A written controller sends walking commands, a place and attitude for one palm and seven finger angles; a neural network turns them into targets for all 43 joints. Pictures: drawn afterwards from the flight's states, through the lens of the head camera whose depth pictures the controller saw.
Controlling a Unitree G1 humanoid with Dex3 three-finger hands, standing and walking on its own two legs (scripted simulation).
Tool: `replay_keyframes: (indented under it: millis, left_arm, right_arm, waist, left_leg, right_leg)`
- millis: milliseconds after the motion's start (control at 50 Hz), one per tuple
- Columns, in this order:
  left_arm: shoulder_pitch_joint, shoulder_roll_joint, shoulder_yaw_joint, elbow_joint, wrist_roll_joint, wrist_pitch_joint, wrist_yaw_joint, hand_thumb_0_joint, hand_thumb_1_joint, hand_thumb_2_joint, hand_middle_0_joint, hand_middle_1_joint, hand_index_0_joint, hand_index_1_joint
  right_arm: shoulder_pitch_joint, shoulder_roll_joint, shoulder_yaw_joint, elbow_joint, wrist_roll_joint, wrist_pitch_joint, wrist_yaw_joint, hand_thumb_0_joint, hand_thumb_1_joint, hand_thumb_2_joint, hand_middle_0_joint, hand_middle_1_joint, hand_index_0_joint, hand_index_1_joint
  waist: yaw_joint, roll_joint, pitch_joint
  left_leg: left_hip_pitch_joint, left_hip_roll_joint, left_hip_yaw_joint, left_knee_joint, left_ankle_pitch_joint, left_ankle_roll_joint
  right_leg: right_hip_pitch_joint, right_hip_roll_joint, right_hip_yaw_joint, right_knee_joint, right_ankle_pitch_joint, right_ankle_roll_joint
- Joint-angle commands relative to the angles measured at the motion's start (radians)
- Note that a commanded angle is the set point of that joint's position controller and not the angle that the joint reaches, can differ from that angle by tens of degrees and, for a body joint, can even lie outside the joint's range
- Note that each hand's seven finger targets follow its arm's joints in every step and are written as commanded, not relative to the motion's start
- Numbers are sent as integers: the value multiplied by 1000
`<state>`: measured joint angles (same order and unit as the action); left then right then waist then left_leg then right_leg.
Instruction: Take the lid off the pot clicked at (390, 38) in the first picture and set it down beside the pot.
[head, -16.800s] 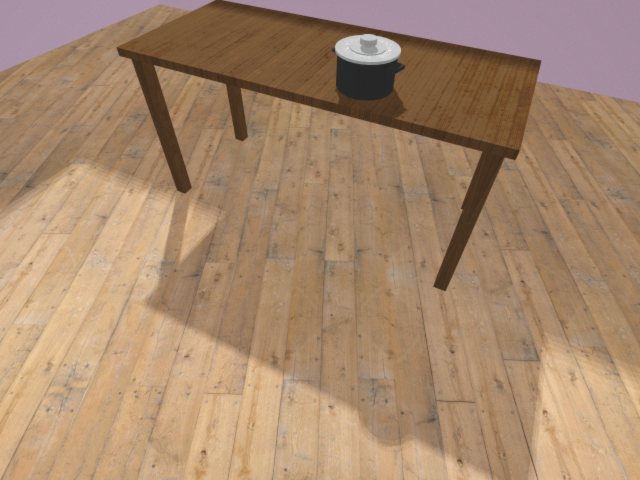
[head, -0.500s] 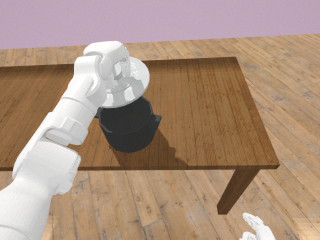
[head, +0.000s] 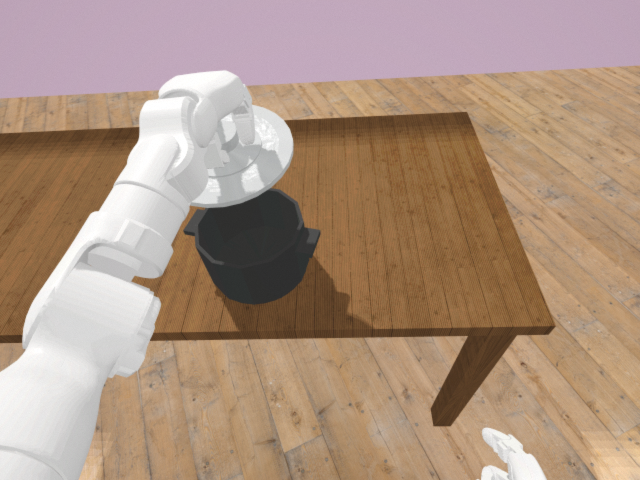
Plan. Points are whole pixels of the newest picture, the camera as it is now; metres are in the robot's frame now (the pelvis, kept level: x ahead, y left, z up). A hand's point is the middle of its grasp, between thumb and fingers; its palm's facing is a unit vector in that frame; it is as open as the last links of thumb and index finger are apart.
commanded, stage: move the lid sideways beside the pot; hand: left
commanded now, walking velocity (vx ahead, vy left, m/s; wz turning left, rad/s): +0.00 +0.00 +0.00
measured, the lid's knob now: (219, 137) +0.50 +0.13 +0.18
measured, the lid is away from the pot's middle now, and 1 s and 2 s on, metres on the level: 0.01 0.15 0.24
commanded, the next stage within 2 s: lower the lid onto the table in 1.92 s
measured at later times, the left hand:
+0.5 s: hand (155, 152) +0.46 +0.20 +0.19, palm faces -0.26 -0.04 -0.97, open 6.9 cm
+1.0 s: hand (107, 159) +0.46 +0.26 +0.19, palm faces -0.30 -0.05 -0.95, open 6.9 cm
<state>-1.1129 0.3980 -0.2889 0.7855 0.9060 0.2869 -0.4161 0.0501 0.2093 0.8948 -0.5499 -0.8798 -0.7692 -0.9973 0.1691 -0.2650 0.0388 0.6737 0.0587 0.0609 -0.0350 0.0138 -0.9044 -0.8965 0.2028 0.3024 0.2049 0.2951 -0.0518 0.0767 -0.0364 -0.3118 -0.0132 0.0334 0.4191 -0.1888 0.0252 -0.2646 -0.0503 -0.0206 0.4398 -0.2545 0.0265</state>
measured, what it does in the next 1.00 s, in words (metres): stands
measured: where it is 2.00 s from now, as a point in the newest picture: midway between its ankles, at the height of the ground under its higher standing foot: outside the picture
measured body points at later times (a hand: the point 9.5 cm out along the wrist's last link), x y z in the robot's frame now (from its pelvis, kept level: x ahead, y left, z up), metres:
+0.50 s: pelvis +0.00 +0.00 +0.00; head +0.03 -0.02 +0.45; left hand +0.47 +0.20 +0.25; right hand +0.14 -0.25 -0.11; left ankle +0.01 +0.11 -0.74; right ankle -0.02 -0.14 -0.74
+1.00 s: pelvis +0.00 +0.01 +0.00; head +0.04 +0.00 +0.45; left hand +0.47 +0.26 +0.24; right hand +0.11 -0.25 -0.12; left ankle +0.01 +0.11 -0.74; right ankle -0.02 -0.14 -0.74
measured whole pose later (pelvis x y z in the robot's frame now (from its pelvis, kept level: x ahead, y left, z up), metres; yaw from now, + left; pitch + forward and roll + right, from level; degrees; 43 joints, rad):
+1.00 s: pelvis +0.00 +0.01 +0.00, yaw +1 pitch +6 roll -1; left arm -1.07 0.67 -0.18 0.81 0.92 0.12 -0.51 0.05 0.21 0.89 -0.55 -0.88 -0.77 -1.00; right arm 0.21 -0.29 0.03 0.66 0.08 0.11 -0.06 0.01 -0.90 -0.90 0.20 0.30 0.21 0.30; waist -0.06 0.05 -0.01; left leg -0.35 -0.02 0.02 0.44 -0.19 0.04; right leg -0.26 -0.05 -0.04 0.39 -0.22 0.04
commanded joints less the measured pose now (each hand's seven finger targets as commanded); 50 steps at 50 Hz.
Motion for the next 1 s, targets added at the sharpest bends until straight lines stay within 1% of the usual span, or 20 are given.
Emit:
replay_keyframes:
  millis: [0, 40, 80, 100, 180, 200, 260, 280, 320, 420, 480, 580, 620, 640, 700, 760, 840, 860, 940, 980]
  left_arm:
    - [-596, 299, 136, -186, 50, 9, 62, 0, 612, 1063, -742, -1002, -911, -1080]
    - [-609, 312, 132, -154, 49, 12, 48, 0, 612, 1063, -742, -1002, -911, -1080]
    - [-640, 302, 119, -247, 37, -12, 36, 0, 612, 1063, -742, -1002, -911, -1080]
    - [-656, 336, 139, -270, 44, -23, 34, 0, 612, 1063, -742, -1002, -911, -1080]
    - [-596, 327, 139, -325, 28, -46, 17, 0, 612, 1063, -742, -1002, -911, -1080]
    - [-571, 380, 182, -297, 36, -43, 17, 0, 612, 1063, -742, -1002, -911, -1080]
    - [-555, 391, 180, -257, 37, -37, 5, 0, 612, 1063, -742, -1002, -911, -1080]
    - [-555, 395, 179, -313, 30, -45, 5, 0, 612, 1063, -742, -1002, -911, -1080]
    - [-559, 382, 159, -310, 42, -43, -2, 0, 612, 1063, -742, -1002, -911, -1080]
    - [-557, 450, 203, -319, 38, -56, -10, 0, 612, 1063, -742, -1002, -911, -1080]
    - [-571, 404, 158, -378, 23, -71, -14, 0, 612, 1063, -742, -1002, -911, -1080]
    - [-545, 479, 211, -326, 20, -80, -17, 0, 612, 1063, -742, -1002, -911, -1080]
    - [-535, 489, 211, -209, 39, -80, -22, 0, 612, 1063, -742, -1002, -911, -1080]
    - [-573, 492, 204, -235, 36, -88, -23, 0, 612, 1063, -742, -1002, -911, -1080]
    - [-593, 491, 200, -310, 36, -119, -17, 0, 612, 1063, -742, -1002, -911, -1080]
    - [-535, 507, 215, -202, 33, -121, -33, 0, 612, 1063, -742, -1002, -911, -1080]
    - [-601, 500, 194, -256, 29, -144, -38, 0, 612, 1063, -742, -1002, -911, -1080]
    - [-575, 552, 237, -224, 36, -148, -35, 0, 612, 1063, -742, -1002, -911, -1080]
    - [-596, 552, 222, -220, 33, -175, -34, 0, 612, 1063, -742, -1002, -911, -1080]
    - [-575, 587, 245, -181, 31, -185, -31, 0, 612, 1063, -742, -1002, -911, -1080]
  right_arm:
    - [-67, -117, -40, -139, 4, -44, -7, 0, -900, -900, 200, 300, 200, 300]
    - [-66, -124, -38, -135, 10, -37, -15, 0, -900, -900, 200, 300, 200, 300]
    - [-69, -121, -44, -156, 8, -51, -18, 0, -900, -900, 200, 300, 200, 300]
    - [-58, -121, -44, -153, 6, -54, -19, 0, -900, -900, 200, 300, 200, 300]
    - [-52, -124, -53, -164, 8, -59, -16, 0, -900, -900, 200, 300, 200, 300]
    - [-47, -129, -53, -153, 8, -53, -16, 0, -900, -900, 200, 300, 200, 300]
    - [-51, -135, -50, -149, 15, -39, -15, 0, -900, -900, 200, 300, 200, 300]
    - [-62, -141, -53, -159, 15, -39, -12, 0, -900, -900, 200, 300, 200, 300]
    - [-62, -135, -51, -156, 16, -29, -11, 0, -900, -900, 200, 300, 200, 300]
    - [-58, -140, -52, -161, 16, -25, -16, 0, -900, -900, 200, 300, 200, 300]
    - [-68, -138, -54, -174, 21, -26, -15, 0, -900, -900, 200, 300, 200, 300]
    - [-47, -156, -55, -159, 18, -15, -15, 0, -900, -900, 200, 300, 200, 300]
    - [-40, -151, -47, -144, 21, -3, -22, 0, -900, -900, 200, 300, 200, 300]
    - [-38, -151, -47, -145, 23, -2, -23, 0, -900, -900, 200, 300, 200, 300]
    - [-36, -146, -54, -158, 18, -11, -24, 0, -900, -900, 200, 300, 200, 300]
    - [-23, -154, -53, -142, 23, 3, -26, 0, -900, -900, 200, 300, 200, 300]
    - [-11, -156, -59, -141, 24, 2, -28, 0, -900, -900, 200, 300, 200, 300]
    - [-4, -163, -60, -138, 22, 4, -30, 0, -900, -900, 200, 300, 200, 300]
    - [11, -164, -61, -133, 26, 4, -34, 0, -900, -900, 200, 300, 200, 300]
    - [28, -178, -64, -123, 24, 3, -36, 0, -900, -900, 200, 300, 200, 300]
  waist:
    - [12, -121, -446]
    - [3, -142, -407]
    - [-1, -103, -463]
    - [1, -83, -486]
    - [0, -70, -495]
    - [6, -85, -479]
    - [5, -112, -418]
    - [8, -73, -442]
    - [0, -71, -437]
    - [1, -48, -447]
    - [-10, -19, -454]
    - [-5, -25, -452]
    - [-10, -64, -385]
    - [-11, -69, -394]
    - [-15, 6, -467]
    - [-17, -37, -404]
    - [-22, -7, -420]
    - [-18, -20, -429]
    - [-25, 14, -426]
    - [-24, -2, -416]
  left_leg:
    - [257, -21, -48, 4, 282, 48]
    - [232, -22, -41, -9, 226, 50]
    - [278, -24, -47, 6, 274, 55]
    - [298, -22, -51, 8, 291, 54]
    - [331, -21, -58, 27, 385, 59]
    - [318, -18, -54, 26, 372, 58]
    - [272, -22, -49, 11, 311, 57]
    - [292, -21, -49, 19, 353, 56]
    - [301, -19, -52, 21, 350, 54]
    - [308, -20, -57, 24, 340, 54]
    - [344, -15, -66, 31, 383, 52]
    - [324, -17, -67, 25, 346, 50]
    - [261, -19, -59, 9, 255, 48]
    - [263, -18, -61, 1, 240, 47]
    - [331, -16, -68, 20, 314, 49]
    - [287, -15, -63, 15, 268, 51]
    - [315, -12, -66, 16, 277, 52]
    - [307, -12, -71, 16, 281, 52]
    - [311, -11, -67, 9, 259, 51]
    - [293, -10, -71, 9, 263, 51]
  right_leg:
    - [95, 47, -20, -23, 384, -60]
    - [78, 45, -22, -33, 353, -56]
    - [89, 43, -18, -32, 379, -59]
    - [93, 45, -16, -27, 390, -58]
    - [93, 46, -19, -31, 438, -59]
    - [97, 48, -18, -31, 435, -57]
    - [91, 46, -23, -40, 414, -57]
    - [100, 43, -20, -36, 436, -61]
    - [80, 48, -24, -37, 419, -58]
    - [81, 51, -25, -41, 399, -61]
    - [51, 51, -29, -45, 385, -63]
    - [61, 52, -32, -50, 372, -66]
    - [46, 55, -39, -58, 322, -63]
    - [54, 54, -41, -60, 316, -63]
    - [44, 55, -32, -54, 335, -64]
    - [29, 57, -41, -65, 312, -64]
    - [15, 59, -46, -68, 306, -64]
    - [24, 61, -44, -66, 302, -65]
    - [14, 61, -47, -75, 283, -65]
    - [21, 60, -48, -77, 287, -68]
